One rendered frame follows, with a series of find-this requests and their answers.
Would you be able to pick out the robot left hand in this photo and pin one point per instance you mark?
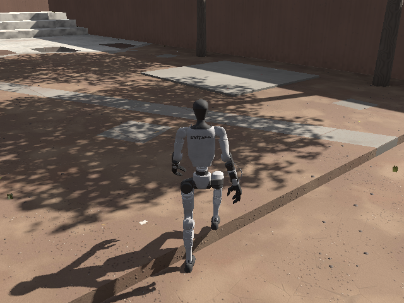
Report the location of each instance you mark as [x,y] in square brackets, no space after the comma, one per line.
[178,173]

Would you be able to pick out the robot right forearm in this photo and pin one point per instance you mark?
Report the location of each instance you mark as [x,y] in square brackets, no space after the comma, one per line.
[231,171]

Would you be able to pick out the left robot thigh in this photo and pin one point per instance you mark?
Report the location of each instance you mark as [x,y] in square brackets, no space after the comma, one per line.
[187,192]

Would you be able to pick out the robot left forearm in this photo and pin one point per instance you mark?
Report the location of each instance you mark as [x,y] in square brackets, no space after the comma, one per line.
[175,164]

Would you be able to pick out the robot right upper arm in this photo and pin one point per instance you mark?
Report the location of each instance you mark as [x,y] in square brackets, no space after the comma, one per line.
[223,141]

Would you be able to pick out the robot right hand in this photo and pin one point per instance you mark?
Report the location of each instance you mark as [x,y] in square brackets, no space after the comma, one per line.
[238,190]

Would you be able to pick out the robot torso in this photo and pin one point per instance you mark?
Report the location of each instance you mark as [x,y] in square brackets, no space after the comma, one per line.
[201,152]

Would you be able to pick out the robot left upper arm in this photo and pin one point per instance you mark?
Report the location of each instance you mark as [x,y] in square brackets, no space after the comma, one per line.
[181,133]

